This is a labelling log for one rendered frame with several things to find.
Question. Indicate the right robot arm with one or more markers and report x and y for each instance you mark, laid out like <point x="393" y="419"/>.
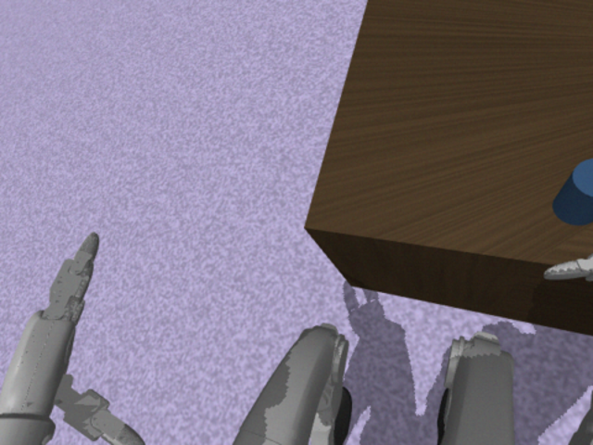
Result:
<point x="584" y="434"/>

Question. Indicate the right robot hand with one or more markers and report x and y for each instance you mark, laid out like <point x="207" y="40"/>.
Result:
<point x="571" y="269"/>

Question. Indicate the left robot hand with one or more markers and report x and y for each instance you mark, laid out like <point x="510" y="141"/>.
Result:
<point x="36" y="378"/>

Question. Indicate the can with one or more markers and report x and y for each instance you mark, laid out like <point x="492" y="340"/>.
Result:
<point x="574" y="202"/>

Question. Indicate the left robot foot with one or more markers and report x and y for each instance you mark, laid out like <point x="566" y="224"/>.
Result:
<point x="342" y="421"/>

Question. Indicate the left robot arm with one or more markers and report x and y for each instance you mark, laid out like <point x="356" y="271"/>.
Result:
<point x="25" y="429"/>

